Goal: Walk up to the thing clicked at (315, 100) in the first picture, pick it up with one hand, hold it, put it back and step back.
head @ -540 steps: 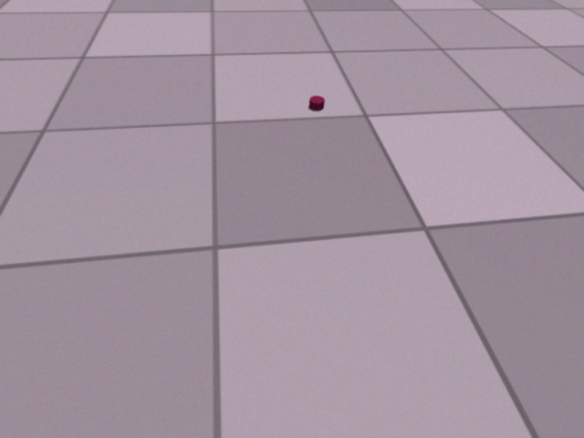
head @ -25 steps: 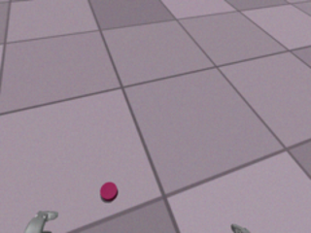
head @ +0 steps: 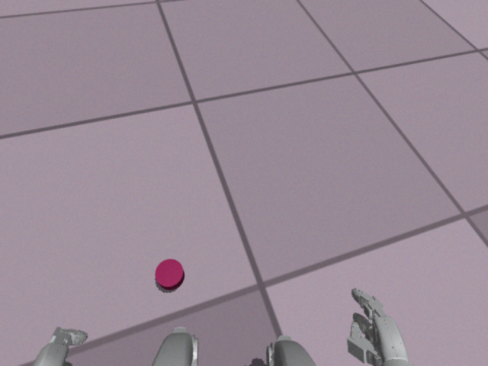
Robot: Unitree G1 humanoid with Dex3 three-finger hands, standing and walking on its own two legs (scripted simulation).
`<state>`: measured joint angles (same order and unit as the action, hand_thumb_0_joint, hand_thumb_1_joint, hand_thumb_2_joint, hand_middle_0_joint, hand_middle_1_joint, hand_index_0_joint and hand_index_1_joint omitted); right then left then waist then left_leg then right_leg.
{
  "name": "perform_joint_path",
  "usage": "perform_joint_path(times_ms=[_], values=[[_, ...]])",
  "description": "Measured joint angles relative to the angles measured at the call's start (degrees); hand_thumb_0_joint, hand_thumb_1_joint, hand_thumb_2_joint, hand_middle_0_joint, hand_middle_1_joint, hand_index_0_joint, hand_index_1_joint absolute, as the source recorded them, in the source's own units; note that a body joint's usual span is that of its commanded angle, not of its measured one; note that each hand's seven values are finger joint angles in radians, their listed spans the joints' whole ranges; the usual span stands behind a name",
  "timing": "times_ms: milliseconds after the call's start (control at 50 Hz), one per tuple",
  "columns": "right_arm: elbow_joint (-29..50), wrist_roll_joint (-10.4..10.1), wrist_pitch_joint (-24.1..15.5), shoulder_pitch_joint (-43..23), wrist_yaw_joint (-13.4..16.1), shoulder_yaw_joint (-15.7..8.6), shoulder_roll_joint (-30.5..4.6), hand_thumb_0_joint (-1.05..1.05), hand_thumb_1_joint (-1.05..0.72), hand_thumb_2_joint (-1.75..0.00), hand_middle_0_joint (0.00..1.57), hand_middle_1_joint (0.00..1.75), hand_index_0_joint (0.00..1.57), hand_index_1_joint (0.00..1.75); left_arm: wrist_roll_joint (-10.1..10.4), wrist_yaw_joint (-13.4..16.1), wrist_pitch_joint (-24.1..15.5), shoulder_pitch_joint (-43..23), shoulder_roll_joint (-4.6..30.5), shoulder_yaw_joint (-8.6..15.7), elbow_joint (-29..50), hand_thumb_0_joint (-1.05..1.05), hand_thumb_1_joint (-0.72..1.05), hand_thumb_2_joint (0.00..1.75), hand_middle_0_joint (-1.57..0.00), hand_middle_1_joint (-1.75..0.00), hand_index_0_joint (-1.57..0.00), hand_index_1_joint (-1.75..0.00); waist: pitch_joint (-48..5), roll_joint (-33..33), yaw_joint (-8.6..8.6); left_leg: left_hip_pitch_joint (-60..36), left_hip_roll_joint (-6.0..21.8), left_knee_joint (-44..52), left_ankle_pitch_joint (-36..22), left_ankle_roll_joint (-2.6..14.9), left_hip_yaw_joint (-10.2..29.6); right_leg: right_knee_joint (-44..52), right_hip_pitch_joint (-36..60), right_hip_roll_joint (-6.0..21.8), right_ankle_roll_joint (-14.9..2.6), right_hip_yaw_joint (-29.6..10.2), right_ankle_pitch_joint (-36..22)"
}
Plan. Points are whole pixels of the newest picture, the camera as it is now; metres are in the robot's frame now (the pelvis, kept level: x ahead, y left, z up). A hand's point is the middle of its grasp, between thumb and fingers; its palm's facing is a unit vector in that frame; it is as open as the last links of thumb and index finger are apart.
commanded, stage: rise first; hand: left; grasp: from above
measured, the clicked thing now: (170, 274) +0.44 +0.21 -0.65
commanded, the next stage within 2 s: none
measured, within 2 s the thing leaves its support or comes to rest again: neither
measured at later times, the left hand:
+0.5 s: hand (116, 324) +0.24 +0.27 -0.33, palm faces -0.44 -0.45 -0.78, open 14.2 cm
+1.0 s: hand (134, 298) +0.32 +0.27 -0.45, palm faces -0.47 -0.10 -0.88, open 14.3 cm
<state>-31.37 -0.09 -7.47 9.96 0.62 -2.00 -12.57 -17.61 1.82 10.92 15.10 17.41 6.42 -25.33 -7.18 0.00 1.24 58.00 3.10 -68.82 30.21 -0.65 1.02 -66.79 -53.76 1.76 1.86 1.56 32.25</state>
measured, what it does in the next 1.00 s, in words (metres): lowers itself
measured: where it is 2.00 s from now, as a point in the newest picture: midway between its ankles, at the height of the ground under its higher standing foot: outside the picture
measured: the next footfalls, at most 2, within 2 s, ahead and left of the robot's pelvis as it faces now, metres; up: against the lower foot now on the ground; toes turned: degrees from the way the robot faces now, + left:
none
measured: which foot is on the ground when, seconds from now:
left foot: down 0.00-1.00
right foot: down 0.00-1.00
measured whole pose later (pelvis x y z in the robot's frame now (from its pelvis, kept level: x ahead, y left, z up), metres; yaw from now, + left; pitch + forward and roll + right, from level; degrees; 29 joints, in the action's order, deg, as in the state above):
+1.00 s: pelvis -0.09 -0.01 -0.30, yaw -5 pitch +32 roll -5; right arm -44.8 4.8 -2.5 8.3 -4.5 -2.4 -14.7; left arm -63.9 16.5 -13.1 -38.2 36.2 5.4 -66.8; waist -5.7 0.5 6.1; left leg 125.4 3.2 -128.1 35.0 -1.4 7.2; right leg -126.8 -120.0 -0.7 1.7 2.2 38.8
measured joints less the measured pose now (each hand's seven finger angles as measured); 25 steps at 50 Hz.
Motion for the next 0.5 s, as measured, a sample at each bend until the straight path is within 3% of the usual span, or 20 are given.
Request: perform_joint_path(times_ms=[80,160,360,500], values=[[0.6,0.0,-0.9,-0.6,-0.1,0.3,0.0,0.01,-0.88,-0.90,0.20,0.30,0.20,0.30,-1.4,0.4,-0.1,0.4,0.5,-0.4,1.9,0.00,-0.55,1.01,-0.06,-1.06,-0.05,-1.07,-0.7,-0.3,-0.04,4.3,0.0,-3.9,1.2,-0.06,0.5,-4.0,-4.2,0.0,-0.05,0.2,1.4],[0.6,0.1,-2.1,-1.7,-0.3,0.4,-0.5,0.01,-0.87,-0.89,0.20,0.30,0.20,0.30,-4.2,0.9,-1.9,-2.5,1.7,-0.7,-0.7,0.00,-0.55,1.01,-0.05,-1.07,-0.05,-1.07,-1.7,-0.3,0.03,10.4,-0.1,-9.0,2.6,-0.14,0.8,-9.4,-10.3,0.1,-0.14,0.2,3.1],[-3.1,0.4,-3.8,-5.8,-1.8,-1.1,-2.9,0.01,-0.84,-0.89,0.20,0.30,0.20,0.30,-16.4,4.7,-11.5,-16.8,6.0,-0.9,-9.9,0.00,-0.53,1.02,-0.05,-1.07,-0.04,-1.07,-3.7,0.1,0.02,32.2,0.1,-27.1,6.5,-0.60,1.5,-28.7,-32.3,-0.2,-0.40,-0.5,8.0],[-6.7,1.1,-2.0,-7.4,-3.1,-2.2,-3.5,0.01,-0.85,-0.89,0.20,0.30,0.20,0.30,-24.1,7.2,-14.9,-28.4,8.6,-0.9,-16.3,0.00,-0.55,1.05,-0.05,-1.06,-0.03,-1.07,-2.9,-0.4,-0.52,45.4,0.7,-38.1,7.4,-0.78,2.5,-39.7,-45.6,-1.1,-0.61,-0.5,8.9]])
